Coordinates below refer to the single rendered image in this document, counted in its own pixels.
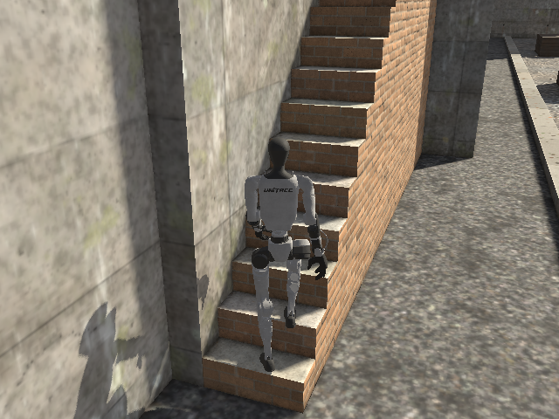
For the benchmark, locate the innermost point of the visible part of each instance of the left robot upper arm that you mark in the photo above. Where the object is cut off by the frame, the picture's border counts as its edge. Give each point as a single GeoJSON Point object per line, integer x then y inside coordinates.
{"type": "Point", "coordinates": [251, 197]}

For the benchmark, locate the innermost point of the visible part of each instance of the robot left forearm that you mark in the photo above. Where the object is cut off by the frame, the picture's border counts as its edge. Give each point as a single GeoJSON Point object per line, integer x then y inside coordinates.
{"type": "Point", "coordinates": [257, 226]}

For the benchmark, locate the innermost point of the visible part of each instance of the robot left foot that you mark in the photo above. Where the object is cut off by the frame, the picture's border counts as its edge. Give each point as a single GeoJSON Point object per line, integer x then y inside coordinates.
{"type": "Point", "coordinates": [268, 364]}

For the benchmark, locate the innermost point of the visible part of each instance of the right robot upper arm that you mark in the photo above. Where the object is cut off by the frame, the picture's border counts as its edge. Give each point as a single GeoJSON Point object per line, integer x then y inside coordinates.
{"type": "Point", "coordinates": [306, 184]}

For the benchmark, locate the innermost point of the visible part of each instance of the robot foot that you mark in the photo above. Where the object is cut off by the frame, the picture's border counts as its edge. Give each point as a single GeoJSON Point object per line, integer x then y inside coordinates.
{"type": "Point", "coordinates": [268, 364]}
{"type": "Point", "coordinates": [290, 320]}

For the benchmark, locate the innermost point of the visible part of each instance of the robot right hand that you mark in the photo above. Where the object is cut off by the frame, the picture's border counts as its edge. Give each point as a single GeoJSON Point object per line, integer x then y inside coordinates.
{"type": "Point", "coordinates": [323, 265]}

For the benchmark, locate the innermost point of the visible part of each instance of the robot left hand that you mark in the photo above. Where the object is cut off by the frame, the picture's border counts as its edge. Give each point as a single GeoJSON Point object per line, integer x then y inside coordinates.
{"type": "Point", "coordinates": [262, 236]}

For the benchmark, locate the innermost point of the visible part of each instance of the robot right forearm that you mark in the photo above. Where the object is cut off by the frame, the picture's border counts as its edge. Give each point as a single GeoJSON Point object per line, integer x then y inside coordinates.
{"type": "Point", "coordinates": [315, 238]}

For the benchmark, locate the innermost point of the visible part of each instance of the robot right foot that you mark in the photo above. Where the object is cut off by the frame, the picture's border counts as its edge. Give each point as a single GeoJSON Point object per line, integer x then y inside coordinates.
{"type": "Point", "coordinates": [290, 320]}

